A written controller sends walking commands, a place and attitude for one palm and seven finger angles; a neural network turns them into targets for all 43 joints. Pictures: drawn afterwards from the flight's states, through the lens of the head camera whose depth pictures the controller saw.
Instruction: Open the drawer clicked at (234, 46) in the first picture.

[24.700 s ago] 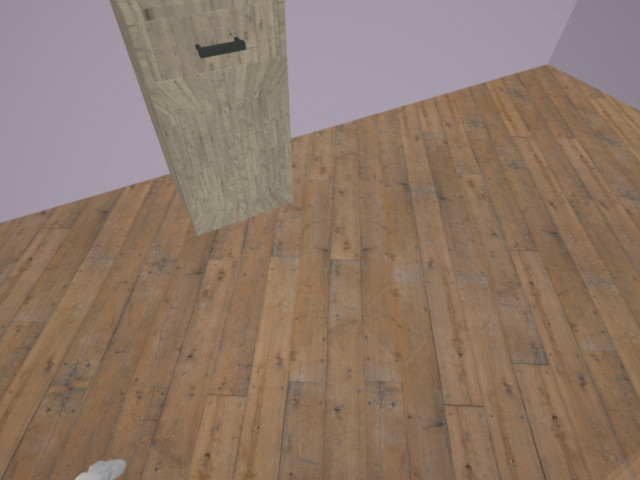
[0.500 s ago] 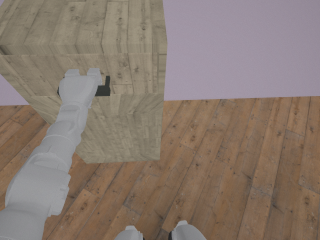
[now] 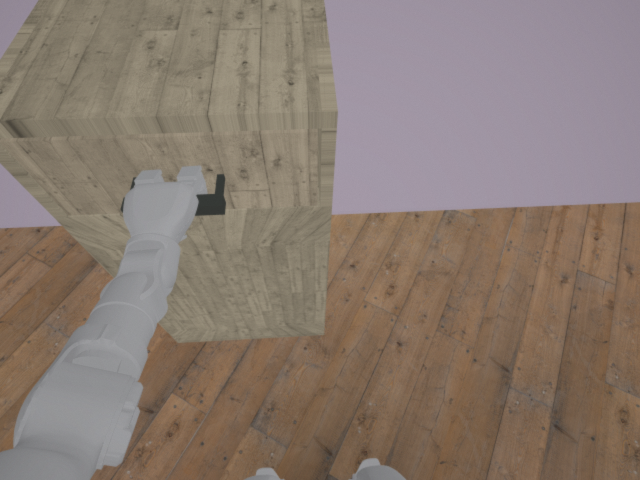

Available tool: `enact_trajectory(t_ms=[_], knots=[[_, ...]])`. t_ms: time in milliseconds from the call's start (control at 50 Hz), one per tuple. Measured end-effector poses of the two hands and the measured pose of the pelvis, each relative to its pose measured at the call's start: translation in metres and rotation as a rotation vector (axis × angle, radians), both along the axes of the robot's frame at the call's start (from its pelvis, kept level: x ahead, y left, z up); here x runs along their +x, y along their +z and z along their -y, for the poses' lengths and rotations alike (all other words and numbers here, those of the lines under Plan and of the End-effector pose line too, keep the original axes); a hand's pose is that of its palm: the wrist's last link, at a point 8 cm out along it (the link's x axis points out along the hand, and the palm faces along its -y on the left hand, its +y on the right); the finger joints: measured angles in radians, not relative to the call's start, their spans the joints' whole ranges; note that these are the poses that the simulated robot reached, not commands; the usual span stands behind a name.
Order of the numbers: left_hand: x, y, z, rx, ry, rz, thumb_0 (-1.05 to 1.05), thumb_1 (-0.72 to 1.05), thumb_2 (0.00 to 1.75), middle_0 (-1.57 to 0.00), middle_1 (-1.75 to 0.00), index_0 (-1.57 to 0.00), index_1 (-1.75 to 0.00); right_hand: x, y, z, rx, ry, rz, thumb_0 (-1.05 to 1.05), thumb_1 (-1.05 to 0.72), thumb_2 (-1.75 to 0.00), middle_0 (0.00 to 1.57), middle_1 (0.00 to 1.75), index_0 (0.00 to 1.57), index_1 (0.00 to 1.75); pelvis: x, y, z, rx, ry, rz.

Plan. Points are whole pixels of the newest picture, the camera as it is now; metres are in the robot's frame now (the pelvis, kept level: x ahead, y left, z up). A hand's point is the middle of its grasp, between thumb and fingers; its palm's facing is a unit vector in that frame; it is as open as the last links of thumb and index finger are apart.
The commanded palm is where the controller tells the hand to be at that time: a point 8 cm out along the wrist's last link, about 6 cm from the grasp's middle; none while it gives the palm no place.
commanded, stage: pull the drawer open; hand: left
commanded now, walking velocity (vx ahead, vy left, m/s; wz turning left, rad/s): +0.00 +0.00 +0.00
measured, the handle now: (176, 194) +0.50 +0.19 +0.02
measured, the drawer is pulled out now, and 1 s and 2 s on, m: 0.00 0.02 0.07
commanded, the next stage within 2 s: none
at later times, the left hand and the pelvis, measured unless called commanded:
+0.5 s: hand (174, 228) +0.46 +0.20 +0.00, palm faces -0.05 -0.02 -1.00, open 5.2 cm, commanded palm +0.43 +0.21 +0.06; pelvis +0.02 -0.01 +0.00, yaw +2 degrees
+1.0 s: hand (172, 243) +0.43 +0.19 +0.00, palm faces -0.01 -0.06 -1.00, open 5.3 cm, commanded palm +0.37 +0.21 +0.06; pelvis +0.02 +0.00 +0.01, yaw -2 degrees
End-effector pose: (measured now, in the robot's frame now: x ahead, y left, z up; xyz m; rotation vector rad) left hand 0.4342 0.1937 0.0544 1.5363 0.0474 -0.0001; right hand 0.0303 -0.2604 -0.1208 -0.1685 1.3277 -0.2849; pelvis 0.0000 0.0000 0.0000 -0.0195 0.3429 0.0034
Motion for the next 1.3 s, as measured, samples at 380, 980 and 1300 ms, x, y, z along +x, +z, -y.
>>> enact_trajectory(t_ms=[380, 980, 1300], knots=[[0.001, -0.001, -0.001, 0.025, 0.012, 0.003, -0.02, 0.77, 0.85, -0.4, -1.35, -0.42, -1.35, 0.077, 0.001, 0.0, 0.003, 0.082, 0.089, 0.0, -0.91, -0.9, 0.2, 0.3, 0.2, 0.3, 0.021, 0.002, 0.003, 0.001, 0.028, 0.008], [-0.021, 0.0, -0.004, -0.028, -0.015, 0.023, -0.01, 0.77, 0.81, -0.4, -1.35, -0.42, -1.35, 0.024, 0.009, 0.008, 0.004, -0.036, 0.037, 0.01, -0.91, -0.9, 0.2, 0.3, 0.2, 0.3, 0.019, 0.009, 0.002, 0.008, -0.038, 0.026], [-0.078, -0.001, -0.004, -0.041, -0.007, 0.044, -0.01, 0.76, 0.81, -0.38, -1.35, -0.42, -1.35, 0.141, 0.03, -0.016, 0.029, 0.122, 0.302, 0.0, -0.91, -0.9, 0.2, 0.3, 0.2, 0.3, 0.031, 0.014, -0.004, 0.003, -0.007, 0.085]])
